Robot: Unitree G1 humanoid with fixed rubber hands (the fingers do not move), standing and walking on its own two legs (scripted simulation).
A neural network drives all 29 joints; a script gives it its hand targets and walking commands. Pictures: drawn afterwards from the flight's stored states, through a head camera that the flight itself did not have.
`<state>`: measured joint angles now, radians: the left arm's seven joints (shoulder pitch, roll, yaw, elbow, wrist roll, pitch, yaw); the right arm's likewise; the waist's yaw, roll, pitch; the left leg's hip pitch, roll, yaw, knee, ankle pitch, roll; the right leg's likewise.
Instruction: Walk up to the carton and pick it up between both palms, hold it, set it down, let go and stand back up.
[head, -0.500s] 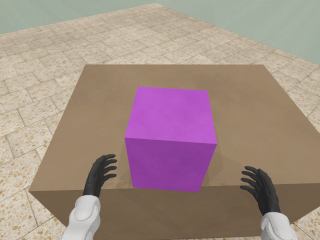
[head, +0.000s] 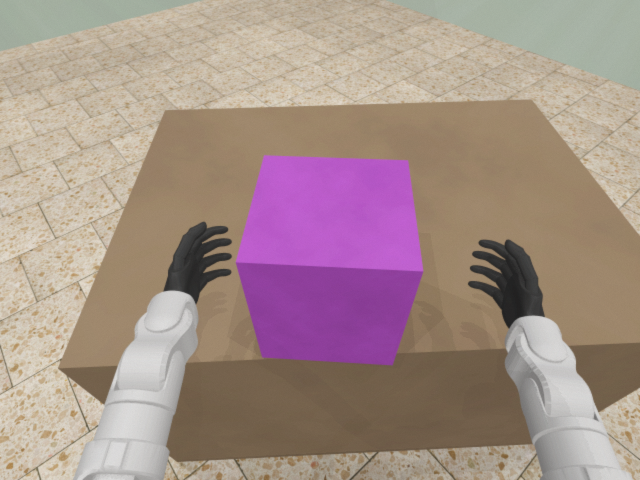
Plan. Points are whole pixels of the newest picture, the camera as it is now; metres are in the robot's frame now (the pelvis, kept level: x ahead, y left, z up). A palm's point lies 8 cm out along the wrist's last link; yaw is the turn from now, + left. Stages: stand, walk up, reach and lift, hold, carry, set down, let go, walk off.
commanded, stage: reach and lift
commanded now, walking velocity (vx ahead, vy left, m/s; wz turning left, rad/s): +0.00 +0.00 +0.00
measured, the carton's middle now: (330, 264) +0.42 +0.01 +0.00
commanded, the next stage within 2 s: none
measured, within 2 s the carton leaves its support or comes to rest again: neither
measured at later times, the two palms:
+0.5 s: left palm (179, 206) +0.39 +0.20 +0.15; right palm (533, 229) +0.38 -0.23 +0.13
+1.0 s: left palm (187, 169) +0.44 +0.19 +0.17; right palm (512, 181) +0.44 -0.21 +0.16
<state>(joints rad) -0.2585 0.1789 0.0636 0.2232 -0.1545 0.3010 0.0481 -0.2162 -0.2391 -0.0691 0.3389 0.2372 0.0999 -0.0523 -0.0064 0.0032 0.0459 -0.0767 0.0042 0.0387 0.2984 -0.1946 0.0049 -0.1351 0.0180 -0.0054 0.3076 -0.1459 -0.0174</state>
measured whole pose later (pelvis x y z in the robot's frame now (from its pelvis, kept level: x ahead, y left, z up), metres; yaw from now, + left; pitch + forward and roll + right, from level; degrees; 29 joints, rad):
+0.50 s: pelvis +0.01 +0.00 +0.00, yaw -1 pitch +2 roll -1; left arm -0.57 0.26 0.14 0.21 -0.15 0.61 0.03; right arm -0.55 -0.39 0.00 0.48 0.41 0.28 -0.07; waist -0.02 0.00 -0.01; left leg -0.15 0.03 0.04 0.35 -0.23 0.00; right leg -0.19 0.04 0.00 0.29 -0.14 -0.02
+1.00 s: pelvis +0.00 -0.01 +0.00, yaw +1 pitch +7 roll -1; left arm -0.93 0.31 0.06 0.79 -0.17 0.37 0.03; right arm -0.91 -0.36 0.02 0.93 0.40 0.21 -0.07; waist -0.03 -0.01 -0.10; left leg -0.29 0.02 0.00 0.37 -0.21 -0.01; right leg -0.30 0.04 -0.04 0.29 -0.12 -0.03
